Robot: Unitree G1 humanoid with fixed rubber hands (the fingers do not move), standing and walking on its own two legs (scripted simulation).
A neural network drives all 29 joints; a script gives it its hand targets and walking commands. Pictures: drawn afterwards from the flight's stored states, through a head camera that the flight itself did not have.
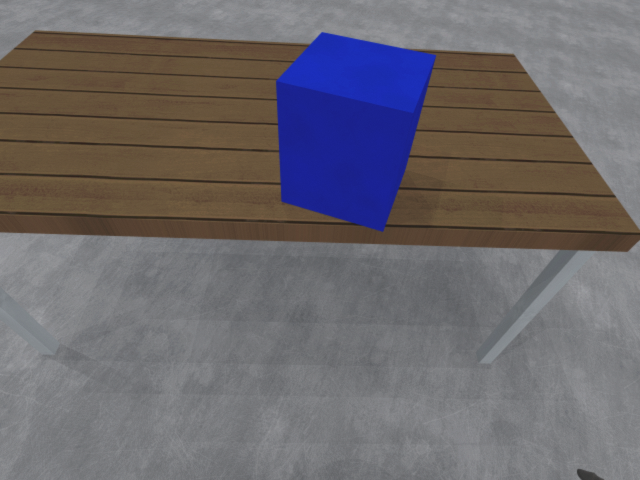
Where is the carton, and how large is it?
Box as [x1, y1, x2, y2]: [276, 32, 435, 231]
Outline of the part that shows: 322,32 276,81 281,201 382,231 406,165 435,55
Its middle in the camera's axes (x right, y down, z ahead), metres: +0.06 -0.20 +0.72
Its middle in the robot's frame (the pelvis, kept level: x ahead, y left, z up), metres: +0.68 -0.03 +0.06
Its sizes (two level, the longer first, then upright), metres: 0.210 0.200 0.250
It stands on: a table, 0.69 m high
